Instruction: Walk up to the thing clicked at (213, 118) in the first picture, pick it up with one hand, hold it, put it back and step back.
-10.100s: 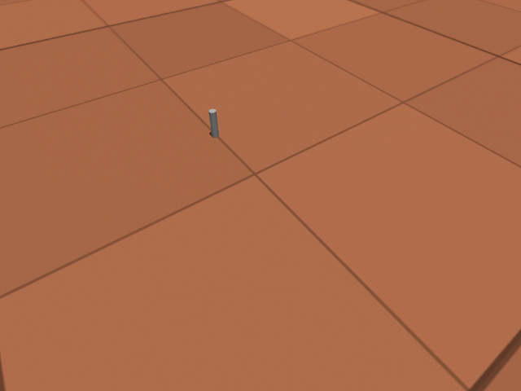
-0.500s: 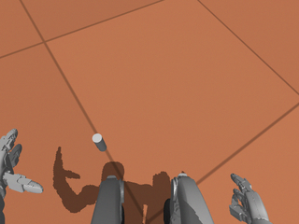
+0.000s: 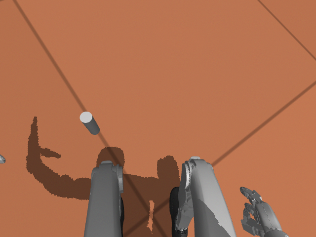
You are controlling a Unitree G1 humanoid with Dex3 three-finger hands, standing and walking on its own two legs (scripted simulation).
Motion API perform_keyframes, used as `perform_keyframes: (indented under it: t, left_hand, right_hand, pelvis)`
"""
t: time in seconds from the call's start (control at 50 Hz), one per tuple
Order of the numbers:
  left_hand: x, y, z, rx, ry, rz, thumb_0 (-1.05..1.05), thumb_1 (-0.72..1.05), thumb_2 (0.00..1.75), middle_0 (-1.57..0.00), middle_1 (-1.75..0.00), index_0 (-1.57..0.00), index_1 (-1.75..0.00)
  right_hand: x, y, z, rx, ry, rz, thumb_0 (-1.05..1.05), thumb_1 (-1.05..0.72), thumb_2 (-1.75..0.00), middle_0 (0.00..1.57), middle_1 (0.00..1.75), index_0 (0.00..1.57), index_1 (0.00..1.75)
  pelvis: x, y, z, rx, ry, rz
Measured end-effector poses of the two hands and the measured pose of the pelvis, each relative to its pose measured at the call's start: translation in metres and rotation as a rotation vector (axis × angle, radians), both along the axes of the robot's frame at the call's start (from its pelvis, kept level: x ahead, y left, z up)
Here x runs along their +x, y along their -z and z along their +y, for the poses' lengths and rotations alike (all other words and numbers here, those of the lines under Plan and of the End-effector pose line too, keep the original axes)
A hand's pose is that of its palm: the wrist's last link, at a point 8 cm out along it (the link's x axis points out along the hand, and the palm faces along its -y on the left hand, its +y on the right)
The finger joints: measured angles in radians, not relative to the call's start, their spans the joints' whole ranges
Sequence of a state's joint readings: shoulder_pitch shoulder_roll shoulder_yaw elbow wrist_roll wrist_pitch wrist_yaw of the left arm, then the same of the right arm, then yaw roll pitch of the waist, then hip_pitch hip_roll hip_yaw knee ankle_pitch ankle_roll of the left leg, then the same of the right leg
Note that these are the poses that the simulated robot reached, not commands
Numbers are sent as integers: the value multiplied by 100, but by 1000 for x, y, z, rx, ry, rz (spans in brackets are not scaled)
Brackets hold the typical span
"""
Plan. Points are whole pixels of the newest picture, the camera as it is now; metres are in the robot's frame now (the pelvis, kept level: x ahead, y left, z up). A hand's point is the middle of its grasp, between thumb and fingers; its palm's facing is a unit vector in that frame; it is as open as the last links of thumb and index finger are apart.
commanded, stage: go down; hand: left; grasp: from the side
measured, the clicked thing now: (90, 124) +0.48 +0.23 -0.38
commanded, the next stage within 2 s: approach in 0.90 s
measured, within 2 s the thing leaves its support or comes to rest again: neither
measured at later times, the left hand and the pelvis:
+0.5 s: hand out of the picture +0.39 +0.39 -0.06, palm faces +0.13 -0.99 -0.08, open 17.4 cm; pelvis -0.01 +0.00 -0.06, yaw -1 degrees
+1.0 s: hand out of the picture +0.40 +0.40 -0.08, palm faces +0.13 -0.99 -0.06, open 17.4 cm; pelvis -0.02 +0.00 -0.09, yaw -2 degrees
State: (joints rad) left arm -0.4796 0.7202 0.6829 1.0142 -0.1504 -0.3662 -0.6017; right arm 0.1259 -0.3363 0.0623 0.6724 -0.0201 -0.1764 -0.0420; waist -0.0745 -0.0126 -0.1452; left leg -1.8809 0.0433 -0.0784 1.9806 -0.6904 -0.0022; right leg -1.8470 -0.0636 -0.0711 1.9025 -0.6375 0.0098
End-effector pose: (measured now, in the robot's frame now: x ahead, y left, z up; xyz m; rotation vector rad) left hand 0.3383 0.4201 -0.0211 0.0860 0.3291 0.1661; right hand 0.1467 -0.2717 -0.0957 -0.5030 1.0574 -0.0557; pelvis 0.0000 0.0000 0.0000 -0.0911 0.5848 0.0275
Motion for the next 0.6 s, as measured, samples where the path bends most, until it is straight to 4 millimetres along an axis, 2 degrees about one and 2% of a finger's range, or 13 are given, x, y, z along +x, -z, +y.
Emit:
perform_keyframes:
  t: [0.34, 0.6]
  left_hand:
    - [18, 26, 13, -4, 18, -92, -1, -51, 4, -6, -4, -5, -4]
    - [30, 39, 20, -16, 27, -133, -1, -52, 5, -6, -5, -5, -5]
  right_hand:
    - [-26, 45, -4, -17, -14, 46, 0, -92, -91, 20, 30, 20, 30]
    - [-35, 64, -5, -29, -14, 77, 0, -92, -91, 20, 30, 20, 30]
  pelvis:
    - [-13, 48, -1, -9, 7, -12]
    - [-13, 69, 1, -18, 8, -10]
